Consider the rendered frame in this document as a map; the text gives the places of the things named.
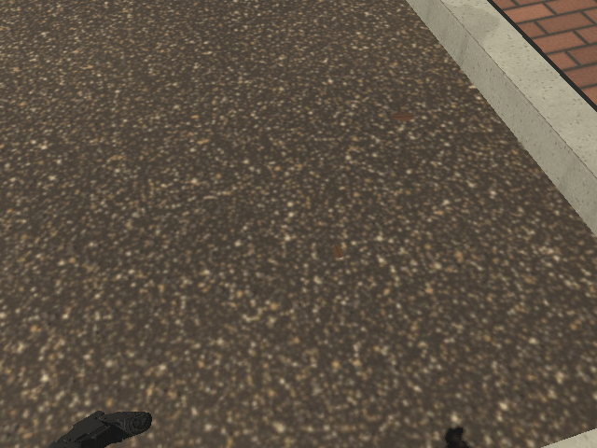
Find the left robot hand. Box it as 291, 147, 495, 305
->
48, 411, 152, 448

